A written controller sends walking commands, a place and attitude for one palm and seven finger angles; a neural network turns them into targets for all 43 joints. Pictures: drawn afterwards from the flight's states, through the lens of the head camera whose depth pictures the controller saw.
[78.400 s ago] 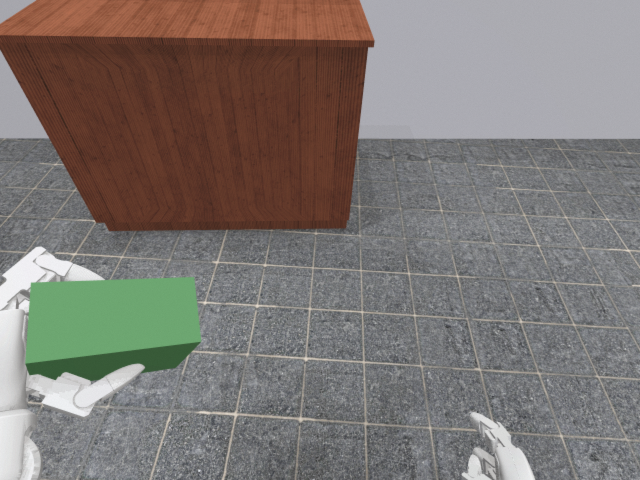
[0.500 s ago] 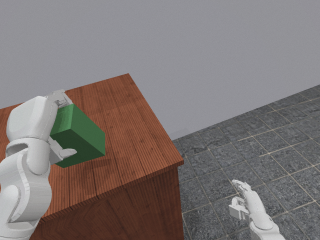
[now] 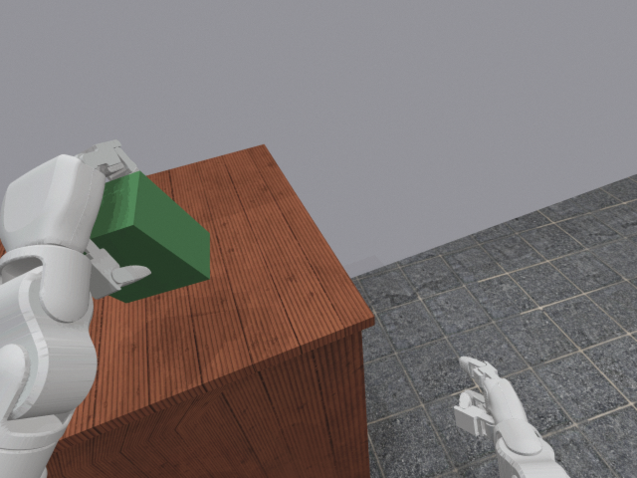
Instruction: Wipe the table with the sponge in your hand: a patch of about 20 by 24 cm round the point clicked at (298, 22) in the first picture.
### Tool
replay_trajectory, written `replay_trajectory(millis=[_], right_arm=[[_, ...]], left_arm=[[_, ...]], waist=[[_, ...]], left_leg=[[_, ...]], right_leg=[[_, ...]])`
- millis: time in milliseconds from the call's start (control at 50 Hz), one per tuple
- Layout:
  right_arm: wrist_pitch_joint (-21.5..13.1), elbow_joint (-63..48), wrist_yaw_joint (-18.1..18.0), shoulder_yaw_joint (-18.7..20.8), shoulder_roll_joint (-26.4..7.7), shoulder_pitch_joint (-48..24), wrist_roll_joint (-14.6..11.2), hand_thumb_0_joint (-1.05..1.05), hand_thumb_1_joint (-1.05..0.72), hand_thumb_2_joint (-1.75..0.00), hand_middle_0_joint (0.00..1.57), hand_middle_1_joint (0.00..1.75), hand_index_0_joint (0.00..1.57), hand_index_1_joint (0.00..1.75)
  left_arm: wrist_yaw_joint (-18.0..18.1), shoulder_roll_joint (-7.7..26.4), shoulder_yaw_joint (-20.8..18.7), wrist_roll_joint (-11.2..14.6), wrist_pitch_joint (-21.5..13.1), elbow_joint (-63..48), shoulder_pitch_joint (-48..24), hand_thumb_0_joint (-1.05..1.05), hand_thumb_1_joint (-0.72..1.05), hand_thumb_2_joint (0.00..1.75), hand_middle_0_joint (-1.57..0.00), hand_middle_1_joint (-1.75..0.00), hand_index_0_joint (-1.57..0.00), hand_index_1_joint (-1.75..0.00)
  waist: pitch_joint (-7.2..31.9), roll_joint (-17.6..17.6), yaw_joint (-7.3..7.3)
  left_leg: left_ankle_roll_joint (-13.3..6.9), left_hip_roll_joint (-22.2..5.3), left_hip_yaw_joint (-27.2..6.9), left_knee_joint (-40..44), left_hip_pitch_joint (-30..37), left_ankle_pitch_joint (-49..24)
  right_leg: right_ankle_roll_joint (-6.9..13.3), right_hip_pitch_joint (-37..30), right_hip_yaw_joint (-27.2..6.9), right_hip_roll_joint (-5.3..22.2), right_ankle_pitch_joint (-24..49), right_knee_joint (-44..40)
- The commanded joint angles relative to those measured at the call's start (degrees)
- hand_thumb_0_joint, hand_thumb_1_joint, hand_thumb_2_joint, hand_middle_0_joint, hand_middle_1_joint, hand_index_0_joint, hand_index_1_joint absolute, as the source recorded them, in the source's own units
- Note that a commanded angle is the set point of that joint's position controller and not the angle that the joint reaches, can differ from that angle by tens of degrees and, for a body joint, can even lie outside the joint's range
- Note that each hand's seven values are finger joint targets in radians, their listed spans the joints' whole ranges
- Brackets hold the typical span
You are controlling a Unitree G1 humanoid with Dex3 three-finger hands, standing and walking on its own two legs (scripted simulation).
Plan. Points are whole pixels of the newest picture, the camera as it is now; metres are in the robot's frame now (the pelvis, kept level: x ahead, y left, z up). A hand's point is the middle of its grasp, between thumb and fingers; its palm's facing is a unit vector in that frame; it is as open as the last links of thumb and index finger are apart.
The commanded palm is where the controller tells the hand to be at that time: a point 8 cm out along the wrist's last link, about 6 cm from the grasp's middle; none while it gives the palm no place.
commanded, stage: lift the sponge slowly off the table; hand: left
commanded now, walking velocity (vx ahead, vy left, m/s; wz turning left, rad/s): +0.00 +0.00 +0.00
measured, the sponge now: (145, 253) +0.27 +0.24 +0.21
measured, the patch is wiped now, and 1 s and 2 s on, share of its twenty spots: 1.00 1.00 1.00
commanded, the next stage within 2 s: bring the sponge back beside the body in 0.10 s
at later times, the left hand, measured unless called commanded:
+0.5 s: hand (108, 236) +0.24 +0.25 +0.25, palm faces +0.42 -0.21 -0.88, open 10.4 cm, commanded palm +0.18 +0.26 +0.32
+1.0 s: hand (90, 259) +0.22 +0.26 +0.24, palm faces +0.40 -0.18 -0.90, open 10.4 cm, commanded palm +0.16 +0.27 +0.31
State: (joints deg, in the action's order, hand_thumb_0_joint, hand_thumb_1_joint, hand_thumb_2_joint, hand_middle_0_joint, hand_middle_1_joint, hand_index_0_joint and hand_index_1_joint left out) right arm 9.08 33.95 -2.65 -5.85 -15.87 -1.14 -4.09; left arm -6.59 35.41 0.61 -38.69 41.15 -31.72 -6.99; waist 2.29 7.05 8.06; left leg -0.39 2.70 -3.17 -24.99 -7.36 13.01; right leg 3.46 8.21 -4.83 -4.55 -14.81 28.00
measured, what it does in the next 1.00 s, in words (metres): stands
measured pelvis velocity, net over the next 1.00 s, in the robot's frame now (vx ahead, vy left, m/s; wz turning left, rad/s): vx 0.00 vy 0.00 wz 0.00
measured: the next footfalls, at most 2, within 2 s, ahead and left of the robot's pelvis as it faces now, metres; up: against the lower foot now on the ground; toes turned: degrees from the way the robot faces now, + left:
none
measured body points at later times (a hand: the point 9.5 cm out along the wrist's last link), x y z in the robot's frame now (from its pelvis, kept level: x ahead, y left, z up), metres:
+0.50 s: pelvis -0.01 +0.00 +0.00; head -0.04 -0.06 +0.44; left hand +0.21 +0.26 +0.30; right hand +0.26 -0.19 -0.07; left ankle +0.01 +0.12 -0.74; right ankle +0.01 -0.08 -0.74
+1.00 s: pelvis +0.00 +0.00 +0.00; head -0.04 -0.06 +0.44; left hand +0.19 +0.26 +0.29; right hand +0.28 -0.17 -0.06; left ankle +0.01 +0.12 -0.74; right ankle +0.01 -0.08 -0.74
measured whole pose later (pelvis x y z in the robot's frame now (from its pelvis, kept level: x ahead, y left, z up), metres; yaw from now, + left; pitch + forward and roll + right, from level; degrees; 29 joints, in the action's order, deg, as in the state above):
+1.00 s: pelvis +0.00 +0.00 +0.00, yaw +0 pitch -5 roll +1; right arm 9.0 33.5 -3.4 -6.0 -16.0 -1.3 -3.8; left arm -6.5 36.0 -1.5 -38.4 40.9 -34.9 1.0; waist 2.0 7.2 8.7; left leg -0.3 2.5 -3.4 -25.8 -7.4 13.4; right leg 3.6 8.0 -4.5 -4.8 -14.9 28.3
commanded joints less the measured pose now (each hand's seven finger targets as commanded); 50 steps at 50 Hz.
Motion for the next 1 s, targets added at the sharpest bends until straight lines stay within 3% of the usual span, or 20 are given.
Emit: replay_trajectory(millis=[0, 60, 160, 180, 260, 280, 300, 320, 380, 420, 480, 640, 680, 700, 760, 780, 800, 880, 940, 980], right_arm=[[-2.8, -11.7, -0.1, 1.9, -3.9, -15.6, -0.4, 0.0, -0.9, -0.9, 0.2, 0.3, 0.2, 0.3], [-2.6, -11.5, -0.3, 1.8, -4.1, -15.4, -0.3, 0.0, -0.9, -0.9, 0.2, 0.3, 0.2, 0.3], [-2.8, -12.0, -0.6, 1.9, -3.9, -15.9, -0.3, 0.0, -0.9, -0.9, 0.2, 0.3, 0.2, 0.3], [-2.9, -11.8, -0.5, 1.9, -4.0, -15.7, -0.3, 0.0, -0.9, -0.9, 0.2, 0.3, 0.2, 0.3], [-2.3, -11.6, -0.5, 1.9, -3.9, -15.6, 0.0, 0.0, -0.9, -0.9, 0.2, 0.3, 0.2, 0.3], [-2.1, -11.4, -0.4, 1.9, -4.2, -15.2, 0.0, 0.0, -0.9, -0.9, 0.2, 0.3, 0.2, 0.3], [-2.1, -12.0, -0.4, 1.6, -3.8, -15.5, -0.2, 0.0, -0.9, -0.9, 0.2, 0.3, 0.2, 0.3], [-2.0, -11.7, -0.4, 1.8, -4.1, -15.3, -0.2, 0.0, -0.9, -0.9, 0.2, 0.3, 0.2, 0.3], [-1.8, -11.7, -0.4, 1.9, -4.3, -15.5, -0.2, 0.0, -0.9, -0.9, 0.2, 0.3, 0.2, 0.3], [-2.2, -11.9, -0.5, 1.9, -4.2, -15.7, -0.3, 0.0, -0.9, -0.9, 0.2, 0.3, 0.2, 0.3], [-2.9, -12.0, -0.8, 2.2, -4.4, -15.8, -0.3, 0.0, -0.9, -0.9, 0.2, 0.3, 0.2, 0.3], [-3.6, -11.4, -1.6, 2.3, -4.4, -15.5, 0.0, 0.0, -0.9, -0.9, 0.2, 0.3, 0.2, 0.3], [-3.7, -11.3, -1.6, 2.4, -4.6, -15.6, -0.1, 0.0, -0.9, -0.9, 0.2, 0.3, 0.2, 0.3], [-3.9, -11.9, -1.5, 2.2, -4.2, -15.8, -0.2, 0.0, -0.9, -0.9, 0.2, 0.3, 0.2, 0.3], [-3.6, -11.6, -1.3, 2.3, -4.1, -15.9, 0.2, 0.0, -0.9, -0.9, 0.2, 0.3, 0.2, 0.3], [-3.7, -11.6, -1.2, 2.4, -4.4, -16.2, -0.1, 0.0, -0.9, -0.9, 0.2, 0.3, 0.2, 0.3], [-3.7, -11.8, -1.1, 2.1, -4.0, -15.7, 0.0, 0.0, -0.9, -0.9, 0.2, 0.3, 0.2, 0.3], [-3.2, -11.6, -1.2, 2.3, -4.3, -15.8, 0.1, 0.0, -0.9, -0.9, 0.2, 0.3, 0.2, 0.3], [-3.1, -11.7, -1.4, 2.1, -4.2, -15.5, 0.3, 0.0, -0.9, -0.9, 0.2, 0.3, 0.2, 0.3], [-3.1, -11.8, -1.4, 2.2, -4.4, -16.3, 0.1, 0.0, -0.9, -0.9, 0.2, 0.3, 0.2, 0.3]], left_arm=[[2.3, 11.5, -8.6, -2.1, -0.6, -8.0, -17.8, 0.0, 0.1, 1.3, -1.2, -1.6, -1.2, -1.6], [2.1, 11.6, -8.1, -2.0, -0.6, -6.5, -18.4, 0.0, 0.1, 1.3, -1.2, -1.6, -1.2, -1.6], [2.6, 11.6, -7.4, -2.6, -0.4, -8.4, -21.9, 0.0, 0.1, 1.3, -1.2, -1.6, -1.2, -1.6], [2.7, 12.4, -7.7, -3.2, 0.0, -9.2, -22.7, 0.0, 0.1, 1.3, -1.2, -1.6, -1.2, -1.6], [3.0, 13.6, -9.6, -2.7, -0.1, -7.8, -19.8, 0.0, 0.1, 1.3, -1.2, -1.6, -1.2, -1.6], [3.0, 15.0, -10.9, -3.0, 0.3, -7.1, -18.2, 0.0, 0.1, 1.3, -1.2, -1.6, -1.2, -1.6], [2.9, 12.5, -8.9, -2.6, 0.1, -7.2, -18.2, 0.0, 0.1, 1.3, -1.2, -1.6, -1.2, -1.6], [2.9, 14.4, -10.7, -2.3, 0.0, -6.8, -16.8, 0.0, 0.1, 1.3, -1.2, -1.6, -1.2, -1.6], [2.6, 14.6, -10.9, -2.6, 0.2, -7.7, -15.6, 0.0, 0.1, 1.3, -1.2, -1.6, -1.2, -1.6], [2.5, 13.9, -10.5, -2.2, -0.2, -7.8, -14.6, 0.0, 0.1, 1.3, -1.2, -1.6, -1.2, -1.6], [2.4, 14.7, -10.9, -2.6, -0.3, -9.8, -14.7, 0.0, 0.1, 1.3, -1.2, -1.6, -1.2, -1.6], [3.0, 15.1, -11.2, -2.8, -1.2, -8.2, -13.9, 0.0, 0.1, 1.3, -1.2, -1.6, -1.2, -1.6], [2.9, 15.8, -11.8, -3.4, -1.0, -8.8, -13.4, 0.0, 0.1, 1.3, -1.2, -1.6, -1.2, -1.6], [2.9, 14.1, -10.7, -3.0, -1.3, -10.0, -13.1, 0.0, 0.1, 1.3, -1.2, -1.6, -1.2, -1.6], [2.6, 14.9, -12.2, -2.4, -1.6, -11.3, -9.7, 0.0, 0.1, 1.3, -1.2, -1.6, -1.2, -1.6], [2.5, 15.2, -12.6, -2.7, -1.0, -11.6, -8.8, 0.0, 0.1, 1.3, -1.2, -1.6, -1.2, -1.6], [2.6, 13.3, -11.2, -2.5, -1.3, -11.5, -9.3, 0.0, 0.1, 1.3, -1.2, -1.6, -1.2, -1.6], [2.6, 14.9, -12.7, -2.8, -1.1, -12.0, -7.8, 0.0, 0.1, 1.3, -1.2, -1.6, -1.2, -1.6], [2.9, 14.9, -12.7, -2.6, -1.6, -11.6, -7.6, 0.0, 0.1, 1.3, -1.2, -1.6, -1.2, -1.6], [2.9, 15.6, -13.2, -3.1, -1.0, -12.5, -7.2, 0.0, 0.1, 1.3, -1.2, -1.6, -1.2, -1.6]], waist=[[8.4, -4.3, -0.16], [7.7, -5.7, -0.42], [9.6, -4.0, -0.36], [10.1, -1.6, -0.25], [9.9, -4.9, 0.14], [9.2, -3.3, 0.52], [9.2, -5.1, 0.06], [8.7, -5.7, 0.21], [9.0, -2.7, 0.45], [8.5, -5.2, 0.1], [9.0, -2.4, 0.16], [7.8, -5.1, 0.19], [8.5, -2.2, 0.32], [9.1, -3.8, 0.29], [9.9, -4.2, 0.84], [8.9, -2.0, 0.77], [8.2, -4.6, 0.29], [7.8, -2.9, 0.54], [8.0, -5.2, 0.58], [7.6, -2.2, 0.72]], left_leg=[[-1.5, -0.7, 0.6, 3.3, -0.6, -11.5], [-1.7, -0.8, 0.8, 3.3, -0.6, -10.1], [-1.7, -0.5, 0.9, 3.4, -0.1, -9.0], [-1.6, -0.6, 0.7, 3.6, 0.2, -8.9], [-1.7, -0.5, 0.9, 3.1, -0.6, -9.8], [-1.6, -0.7, 0.8, 3.2, -0.7, -9.3], [-1.7, -0.6, 1.0, 3.1, -1.2, -9.1], [-1.7, -0.7, 0.9, 2.9, -1.4, -9.0], [-1.7, -0.7, 0.8, 2.9, -1.2, -9.5], [-1.8, -0.6, 0.8, 2.4, -1.3, -9.5], [-1.9, -0.4, 0.7, 2.3, -0.5, -9.3], [-2.0, 0.1, 0.6, 1.6, -0.6, -8.9], [-1.8, 0.0, 0.4, 2.0, -0.3, -8.8], [-1.8, 0.1, 0.4, 1.8, -0.5, -9.5], [-2.0, 0.1, 0.4, 1.7, -0.2, -12.2], [-1.8, -0.1, 0.4, 1.9, -0.2, -11.6], [-1.8, -0.1, 0.5, 1.9, -0.6, -11.7], [-1.8, -0.4, 0.5, 2.1, 0.0, -11.1], [-1.9, -0.2, 0.6, 1.8, -0.2, -11.4], [-1.7, -0.3, 0.4, 2.1, 0.0, -10.8]], right_leg=[[-0.1, -3.5, -1.7, 2.4, 9.0, -4.8], [-0.4, -2.7, -1.6, 2.5, 7.5, -5.5], [-0.1, -3.4, -1.8, 2.6, 5.6, -5.4], [0.3, -3.1, -2.6, 2.3, 5.0, -5.4], [0.0, -4.3, -2.8, 2.5, 6.4, -5.4], [0.4, -3.4, -3.7, 2.3, 5.1, -5.6], [0.0, -3.7, -2.9, 2.5, 5.2, -5.5], [-0.1, -3.6, -3.5, 2.4, 5.0, -5.7], [0.2, -3.3, -3.8, 2.4, 5.8, -5.4], [-0.3, -3.3, -3.3, 2.5, 5.7, -5.5], [-0.2, -2.7, -3.6, 2.5, 5.7, -5.5], [-0.5, -2.5, -3.9, 2.8, 4.8, -6.2], [-0.1, -2.3, -4.6, 2.6, 4.4, -6.0], [-0.3, -3.4, -3.7, 2.8, 5.7, -5.5], [-0.5, -4.9, -3.0, 2.8, 10.3, -4.7], [-0.1, -3.6, -4.0, 2.5, 9.0, -5.0], [-0.4, -3.8, -2.8, 2.7, 9.3, -4.9], [-0.1, -2.9, -3.9, 2.4, 8.3, -5.5], [-0.5, -3.8, -3.3, 2.7, 8.7, -5.4], [-0.1, -2.8, -4.4, 2.3, 7.5, -5.6]])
